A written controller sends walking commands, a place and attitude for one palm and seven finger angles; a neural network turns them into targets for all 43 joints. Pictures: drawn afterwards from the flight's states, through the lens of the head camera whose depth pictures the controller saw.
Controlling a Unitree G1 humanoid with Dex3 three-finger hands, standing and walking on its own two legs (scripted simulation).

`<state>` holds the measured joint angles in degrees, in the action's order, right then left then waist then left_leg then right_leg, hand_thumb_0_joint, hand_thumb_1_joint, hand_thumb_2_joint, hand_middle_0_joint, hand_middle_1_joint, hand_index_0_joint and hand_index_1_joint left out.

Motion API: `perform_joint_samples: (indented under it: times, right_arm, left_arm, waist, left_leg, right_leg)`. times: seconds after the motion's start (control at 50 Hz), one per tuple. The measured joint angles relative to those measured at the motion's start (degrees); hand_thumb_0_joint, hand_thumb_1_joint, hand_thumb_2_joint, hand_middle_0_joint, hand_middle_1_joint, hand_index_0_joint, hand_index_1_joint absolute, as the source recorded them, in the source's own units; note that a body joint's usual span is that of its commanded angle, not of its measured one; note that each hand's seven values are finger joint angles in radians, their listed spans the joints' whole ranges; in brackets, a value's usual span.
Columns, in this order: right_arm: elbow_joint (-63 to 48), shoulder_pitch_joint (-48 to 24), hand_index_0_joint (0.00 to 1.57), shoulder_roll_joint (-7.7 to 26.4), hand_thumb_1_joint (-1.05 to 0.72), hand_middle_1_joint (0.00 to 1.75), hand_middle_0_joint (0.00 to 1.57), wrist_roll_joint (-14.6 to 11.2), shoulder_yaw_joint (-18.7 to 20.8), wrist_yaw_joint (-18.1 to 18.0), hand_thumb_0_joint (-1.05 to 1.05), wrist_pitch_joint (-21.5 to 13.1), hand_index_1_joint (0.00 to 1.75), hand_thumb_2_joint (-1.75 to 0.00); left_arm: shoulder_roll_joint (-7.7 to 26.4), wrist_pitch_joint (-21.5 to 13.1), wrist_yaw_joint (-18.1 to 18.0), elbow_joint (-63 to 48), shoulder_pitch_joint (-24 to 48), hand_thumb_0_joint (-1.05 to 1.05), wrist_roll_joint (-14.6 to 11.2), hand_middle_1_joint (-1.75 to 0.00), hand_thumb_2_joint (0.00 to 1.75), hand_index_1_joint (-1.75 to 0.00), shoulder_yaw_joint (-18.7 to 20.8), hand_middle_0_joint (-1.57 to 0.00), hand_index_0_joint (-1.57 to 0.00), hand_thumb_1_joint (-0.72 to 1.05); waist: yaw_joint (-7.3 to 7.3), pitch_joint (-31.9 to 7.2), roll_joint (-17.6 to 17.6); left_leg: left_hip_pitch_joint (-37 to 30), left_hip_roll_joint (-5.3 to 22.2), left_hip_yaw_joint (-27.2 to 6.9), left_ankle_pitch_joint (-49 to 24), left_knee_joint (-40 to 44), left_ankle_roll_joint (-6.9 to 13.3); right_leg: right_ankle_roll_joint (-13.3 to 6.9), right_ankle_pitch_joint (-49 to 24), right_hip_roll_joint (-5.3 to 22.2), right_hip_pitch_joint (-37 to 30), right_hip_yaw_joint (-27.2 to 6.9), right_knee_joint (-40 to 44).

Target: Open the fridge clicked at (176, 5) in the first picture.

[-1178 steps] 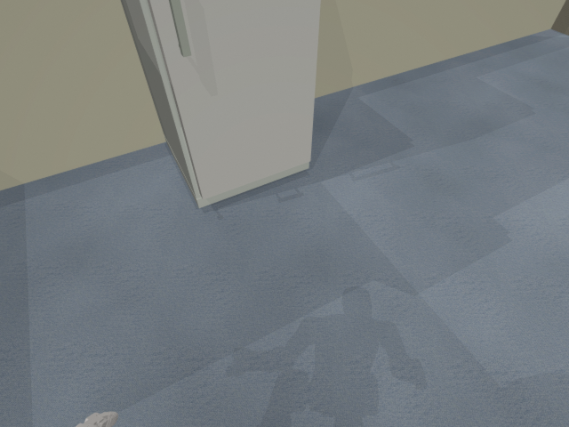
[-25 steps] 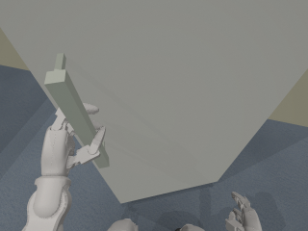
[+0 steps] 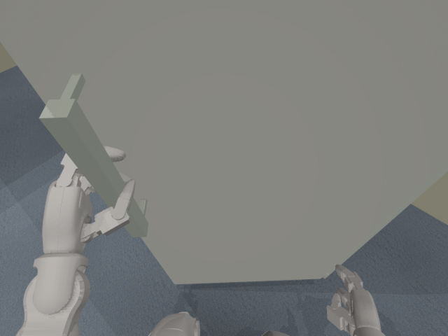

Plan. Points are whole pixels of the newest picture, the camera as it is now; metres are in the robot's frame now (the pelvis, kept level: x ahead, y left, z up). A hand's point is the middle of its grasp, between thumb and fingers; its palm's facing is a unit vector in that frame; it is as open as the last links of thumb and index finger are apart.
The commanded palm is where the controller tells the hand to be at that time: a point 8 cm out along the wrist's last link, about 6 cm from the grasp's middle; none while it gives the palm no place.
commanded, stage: walk backward, drawing the door open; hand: left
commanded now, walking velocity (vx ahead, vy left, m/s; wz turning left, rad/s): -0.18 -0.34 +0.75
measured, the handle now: (115, 174) +0.31 +0.17 +0.15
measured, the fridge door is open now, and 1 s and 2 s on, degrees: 44 80 75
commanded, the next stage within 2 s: stop walking and hold the door back in 0.72 s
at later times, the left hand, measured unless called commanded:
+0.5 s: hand out of the picture +0.11 +0.08 +0.15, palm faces +0.55 -0.79 -0.28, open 7.0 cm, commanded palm +0.05 +0.11 +0.15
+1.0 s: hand out of the picture +0.00 -0.01 +0.15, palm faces +0.84 -0.47 -0.28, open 6.4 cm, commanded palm -0.03 +0.03 +0.14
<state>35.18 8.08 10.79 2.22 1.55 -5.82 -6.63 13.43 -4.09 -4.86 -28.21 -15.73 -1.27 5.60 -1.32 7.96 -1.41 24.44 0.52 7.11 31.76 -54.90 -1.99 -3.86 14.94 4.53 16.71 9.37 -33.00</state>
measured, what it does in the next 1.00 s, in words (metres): steps to the right, turning left: left foot, then right foot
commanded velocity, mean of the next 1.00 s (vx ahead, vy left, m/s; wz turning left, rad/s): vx -0.10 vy -0.14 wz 0.60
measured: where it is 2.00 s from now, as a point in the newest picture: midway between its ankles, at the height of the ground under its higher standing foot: outside the picture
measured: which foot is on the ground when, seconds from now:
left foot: up 0.00-0.06, down 0.08-0.32, up 0.34-0.52, down 0.54-0.82, up 0.84-1.00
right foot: down 0.00-0.06, up 0.08-0.30, down 0.32-0.54, up 0.56-0.80, down 0.82-1.00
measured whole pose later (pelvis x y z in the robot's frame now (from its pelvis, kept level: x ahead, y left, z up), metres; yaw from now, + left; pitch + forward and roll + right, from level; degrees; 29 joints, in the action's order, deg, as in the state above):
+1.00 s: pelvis -0.08 -0.36 +0.00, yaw +42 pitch -3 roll +2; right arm 40.1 8.6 13.5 0.5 0.5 -6.1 -4.0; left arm 16.9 -9.1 -6.3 -4.4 -1.5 -1.5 8.8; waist 3.6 4.8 -0.3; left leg 28.2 -1.9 1.7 25.5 -61.2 -2.2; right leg 0.4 13.9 5.8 13.4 4.7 -30.4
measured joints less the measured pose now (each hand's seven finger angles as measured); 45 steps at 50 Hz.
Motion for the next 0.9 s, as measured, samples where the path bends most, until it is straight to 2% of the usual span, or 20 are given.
perform_joint_samples:
  times: [0.06, 0.08, 0.12, 0.16, 0.24, 0.3, 0.32, 0.36, 0.4, 0.44, 0.5, 0.54, 0.56, 0.6, 0.64, 0.7, 0.78, 0.82, 0.84, 0.9]
  right_arm:
    - [-2.8, 1.6, 0.20, 0.9, -0.91, 0.30, 0.20, 0.3, -0.2, -0.2, 0.02, -0.7, 0.30, -0.89]
    - [-3.5, 1.6, 0.20, 0.9, -0.90, 0.30, 0.20, 0.4, 0.1, -0.1, 0.02, -1.0, 0.30, -0.89]
    - [-2.2, 0.5, 0.20, -0.6, -0.91, 0.30, 0.20, 0.7, 0.3, 0.5, 0.02, -0.8, 0.30, -0.89]
    - [-1.1, 0.4, 0.20, -1.5, -0.91, 0.30, 0.20, 0.7, -0.2, 1.5, 0.02, -0.4, 0.30, -0.89]
    - [-0.3, 1.5, 0.20, -1.8, -0.90, 0.30, 0.20, -0.3, -0.9, 2.8, 0.02, -0.4, 0.30, -0.89]
    - [-0.6, 2.5, 0.20, -2.4, -0.90, 0.30, 0.20, -1.1, -1.5, 2.9, 0.02, -0.2, 0.30, -0.89]
    - [-0.8, 2.7, 0.20, -2.9, -0.90, 0.30, 0.20, -1.3, -1.8, 3.0, 0.02, -0.1, 0.30, -0.89]
    - [0.5, 0.7, 0.20, -2.2, -0.90, 0.30, 0.20, -1.3, -1.6, 2.9, 0.02, 0.4, 0.30, -0.89]
    - [1.9, -0.6, 0.20, -1.3, -0.90, 0.30, 0.20, -1.2, -0.9, 2.5, 0.02, 1.1, 0.30, -0.89]
    - [2.1, -0.7, 0.20, -0.7, -0.90, 0.30, 0.20, -1.1, -0.5, 1.7, 0.02, 1.7, 0.30, -0.89]
    - [0.6, 0.6, 0.20, 0.0, -0.90, 0.30, 0.20, -0.9, -0.6, 0.8, 0.02, 1.9, 0.30, -0.89]
    - [-1.6, 2.1, 0.20, 1.0, -0.90, 0.30, 0.20, -0.6, -0.5, 0.4, 0.02, 1.3, 0.30, -0.89]
    - [-2.0, 2.2, 0.20, 1.1, -0.90, 0.30, 0.20, -0.6, 0.0, 0.1, 0.02, 0.7, 0.30, -0.89]
    - [-0.4, 1.0, 0.20, -0.3, -0.91, 0.30, 0.20, -0.3, 0.3, 0.4, 0.02, 0.5, 0.30, -0.89]
    - [0.8, 0.9, 0.20, -1.2, -0.91, 0.30, 0.20, -0.3, -0.2, 1.2, 0.02, 0.5, 0.30, -0.89]
    - [1.0, 1.9, 0.20, -1.6, -0.90, 0.30, 0.20, -0.6, -1.1, 2.2, 0.02, 0.2, 0.30, -0.89]
    - [0.4, 3.2, 0.20, -2.2, -0.90, 0.30, 0.20, -0.9, -1.9, 2.5, 0.02, 0.1, 0.30, -0.89]
    - [-0.2, 3.5, 0.20, -3.1, -0.90, 0.30, 0.20, -0.9, -2.4, 2.6, 0.02, -0.1, 0.30, -0.89]
    - [-0.1, 2.6, 0.20, -3.0, -0.90, 0.30, 0.20, -0.9, -2.5, 2.6, 0.02, 0.0, 0.30, -0.89]
    - [2.6, 0.3, 0.20, -0.6, -0.90, 0.30, 0.20, -0.9, -1.5, 2.0, 0.02, 0.4, 0.30, -0.89]
  left_arm:
    - [0.3, 0.0, 0.1, -2.4, -0.4, -0.03, -0.6, -1.40, 0.78, -1.40, -0.8, -0.46, -0.23, 0.56]
    - [0.6, -0.6, 0.0, -2.8, 0.3, -0.03, -0.6, -1.40, 0.78, -1.40, -0.7, -0.46, -0.23, 0.56]
    - [1.6, -2.1, 0.3, -1.1, 2.6, -0.05, 0.1, -1.40, 0.78, -1.39, 0.0, -0.46, -0.23, 0.55]
    - [1.8, -2.3, 0.7, 0.3, 3.2, -0.05, 1.1, -1.40, 0.78, -1.39, 0.6, -0.46, -0.23, 0.55]
    - [1.5, -1.5, 0.5, 2.1, 3.4, -0.04, 1.0, -1.40, 0.78, -1.38, 0.8, -0.46, -0.23, 0.56]
    - [2.8, -0.6, 0.0, 2.5, 2.8, -0.04, -0.5, -1.40, 0.79, -1.36, 2.5, -0.46, -0.21, 0.57]
    - [3.8, -0.2, -0.3, 2.1, 2.7, -0.05, -0.9, -1.40, 0.79, -1.35, 3.6, -0.46, -0.20, 0.57]
    - [3.0, -0.1, -0.9, 2.0, 3.0, -0.06, -0.7, -1.40, 0.80, -1.34, 5.5, -0.46, -0.20, 0.57]
    - [2.2, 0.4, -1.2, 1.9, 2.4, -0.05, -0.6, -1.40, 0.81, -1.34, 5.8, -0.46, -0.20, 0.57]
    - [1.9, 0.5, -1.3, 1.5, 1.3, -0.04, -0.7, -1.40, 0.80, -1.35, 5.7, -0.46, -0.21, 0.58]
    - [2.5, 0.6, -1.1, 0.1, -0.1, -0.03, -1.2, -1.40, 0.80, -1.36, 5.2, -0.46, -0.22, 0.58]
    - [3.2, 0.8, -0.7, -1.9, -0.6, -0.04, -1.8, -1.40, 0.79, -1.36, 4.9, -0.46, -0.23, 0.57]
    - [3.8, 0.3, -0.7, -2.1, 0.2, -0.05, -2.0, -1.40, 0.79, -1.36, 4.9, -0.46, -0.23, 0.56]
    - [4.4, -1.4, -0.4, -0.4, 2.4, -0.06, -1.0, -1.40, 0.79, -1.36, 5.2, -0.46, -0.23, 0.55]
    - [4.1, -1.6, -0.1, 0.9, 3.0, -0.06, 0.1, -1.40, 0.80, -1.37, 5.2, -0.46, -0.23, 0.56]
    - [3.5, -1.0, -0.3, 2.4, 2.8, -0.04, 0.5, -1.40, 0.80, -1.37, 4.5, -0.46, -0.24, 0.57]
    - [4.1, -0.3, -1.0, 4.2, 1.7, -0.02, -0.9, -1.40, 0.80, -1.36, 4.9, -0.46, -0.24, 0.59]
    - [5.8, 0.6, -1.3, 3.6, 1.1, -0.03, -1.9, -1.40, 0.80, -1.35, 6.6, -0.46, -0.23, 0.59]
    - [5.9, 0.6, -1.5, 3.3, 1.1, -0.04, -2.0, -1.40, 0.80, -1.34, 7.9, -0.46, -0.22, 0.59]
    - [3.7, -1.5, -1.8, 7.7, 3.3, -0.06, -1.1, -1.40, 0.80, -1.35, 7.4, -0.46, -0.24, 0.58]
  waist:
    - [0.34, -2.0, -0.1]
    - [0.29, -2.0, 0.1]
    - [0.66, 0.3, -1.7]
    - [0.49, 1.2, -1.4]
    - [1.49, 1.2, 2.8]
    - [1.96, -0.2, 4.6]
    - [2.23, -1.1, 3.6]
    - [2.24, -0.1, 3.9]
    - [1.97, 0.7, 3.5]
    - [1.31, 1.2, 2.2]
    - [-0.18, 0.3, 0.4]
    - [-0.31, -1.6, 0.8]
    - [-0.47, -1.5, 0.9]
    - [0.38, 0.9, -0.8]
    - [0.42, 1.4, -0.6]
    - [1.09, 1.0, 2.0]
    - [1.75, -1.0, 5.3]
    - [2.15, -2.7, 3.2]
    - [2.64, -2.8, 2.3]
    - [3.32, -1.8, 3.4]
  left_leg:
    - [-7.7, 0.8, 1.8, -10.6, 18.0, 1.3]
    - [-8.3, 1.4, 0.3, -17.1, 20.5, 2.8]
    - [-8.4, 1.4, -1.4, -16.7, 19.0, 2.4]
    - [-8.8, 2.5, -4.5, -16.7, 21.0, 0.7]
    - [-8.0, 6.2, -10.6, -20.7, 25.3, -2.0]
    - [-4.9, 7.9, -14.4, -20.6, 24.2, -2.3]
    - [-2.8, 7.3, -14.9, -18.2, 21.8, -1.8]
    - [2.5, 5.9, -15.2, -8.1, 8.7, -1.0]
    - [5.8, 2.9, -12.2, -2.0, -5.5, -0.4]
    - [5.2, 1.2, -7.1, 0.8, -8.8, -0.4]
    - [-0.2, 0.2, -0.6, -2.0, 3.8, -0.3]
    - [-5.5, 0.8, 0.7, -10.6, 16.8, 0.9]
    - [-5.1, 1.3, -0.4, -18.1, 18.4, 2.1]
    - [-4.9, 1.2, -1.7, -18.2, 16.2, 3.5]
    - [-5.6, 2.0, -4.6, -18.4, 18.7, 2.8]
    - [-5.9, 4.4, -9.2, -22.4, 24.0, 0.9]
    - [-4.4, 7.0, -14.4, -25.0, 28.0, -0.9]
    - [-1.2, 5.3, -15.2, -20.8, 25.4, -1.0]
    - [1.7, 4.5, -14.8, -15.4, 19.7, -1.1]
    - [7.8, 0.9, -13.0, -5.5, -3.0, -0.8]
  right_leg:
    - [-0.7, 1.2, -0.7, 3.9, 2.9, -4.1]
    - [1.4, 4.3, -1.5, 6.4, 2.1, -9.5]
    - [4.8, 9.6, -3.2, 9.8, -3.8, -21.0]
    - [6.0, 9.2, -4.6, 11.6, -6.8, -25.9]
    - [6.7, 6.2, -4.1, 8.8, -8.9, -16.6]
    - [6.9, 5.5, -3.6, 1.7, -9.1, -4.0]
    - [6.4, 3.8, -2.6, -0.6, -9.3, 1.2]
    - [5.6, -2.3, -2.8, 1.3, -8.1, -0.4]
    - [4.7, -1.2, -1.8, 1.7, -7.0, -1.9]
    - [4.1, -1.2, -0.4, 0.8, -5.6, -0.9]
    - [3.4, -1.5, 1.1, 1.0, -2.2, -0.7]
    - [3.2, 0.4, 0.6, 4.5, -0.3, -5.6]
    - [4.1, 5.1, -0.1, 6.8, -1.0, -10.9]
    - [5.7, 9.8, -2.2, 9.5, -6.2, -21.4]
    - [6.6, 8.7, -4.1, 10.8, -8.6, -26.3]
    - [6.7, 6.8, -4.8, 9.3, -8.9, -21.7]
    - [6.1, 8.7, -6.0, 0.8, -8.2, -7.0]
    - [5.0, 6.9, -4.5, -4.8, -8.6, 4.5]
    - [4.4, 0.6, -3.9, -4.2, -8.8, 6.2]
    - [4.4, -0.8, -3.1, -2.2, -7.2, 1.9]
